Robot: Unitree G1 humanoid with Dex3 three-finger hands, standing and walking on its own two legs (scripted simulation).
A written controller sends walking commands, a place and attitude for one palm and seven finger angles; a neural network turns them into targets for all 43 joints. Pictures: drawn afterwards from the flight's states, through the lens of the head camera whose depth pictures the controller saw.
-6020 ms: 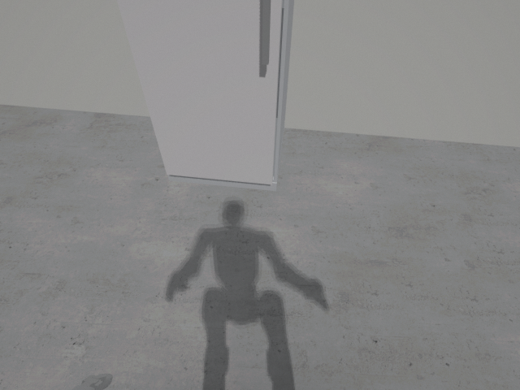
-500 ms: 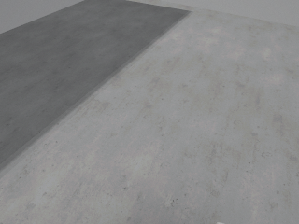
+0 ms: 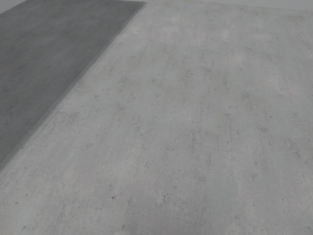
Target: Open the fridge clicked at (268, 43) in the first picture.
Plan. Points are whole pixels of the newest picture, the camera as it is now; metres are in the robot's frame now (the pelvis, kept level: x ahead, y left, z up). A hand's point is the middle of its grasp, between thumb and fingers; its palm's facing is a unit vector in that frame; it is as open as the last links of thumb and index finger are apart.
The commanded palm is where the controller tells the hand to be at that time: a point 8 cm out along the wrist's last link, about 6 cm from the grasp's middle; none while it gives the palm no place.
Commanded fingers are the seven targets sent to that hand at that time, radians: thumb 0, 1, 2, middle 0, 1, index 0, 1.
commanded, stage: turn to face it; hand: right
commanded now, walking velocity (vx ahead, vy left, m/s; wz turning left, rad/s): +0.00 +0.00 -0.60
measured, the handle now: out of the picture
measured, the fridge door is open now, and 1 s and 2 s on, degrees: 0 0 0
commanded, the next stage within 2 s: none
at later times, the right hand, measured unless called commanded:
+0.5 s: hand out of the picture -0.07 -0.19 -0.18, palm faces +0.37 +0.90 -0.23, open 7.4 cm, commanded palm none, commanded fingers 0.00 -0.90 -0.90 0.20 0.30 0.20 0.30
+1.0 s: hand out of the picture -0.04 -0.24 -0.14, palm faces +0.57 +0.78 -0.28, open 7.4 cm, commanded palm none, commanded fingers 0.00 -0.90 -0.90 0.20 0.30 0.20 0.30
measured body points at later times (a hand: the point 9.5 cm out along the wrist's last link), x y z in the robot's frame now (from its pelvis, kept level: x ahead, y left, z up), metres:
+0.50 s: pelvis -0.05 +0.02 -0.01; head -0.01 -0.01 +0.44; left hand +0.12 +0.24 -0.14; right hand -0.09 -0.24 -0.16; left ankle -0.02 +0.16 -0.74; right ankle -0.10 -0.09 -0.73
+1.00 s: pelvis -0.05 +0.02 -0.01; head -0.01 +0.00 +0.44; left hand +0.14 +0.20 -0.16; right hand -0.07 -0.28 -0.12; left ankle +0.03 +0.12 -0.73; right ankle -0.10 -0.09 -0.74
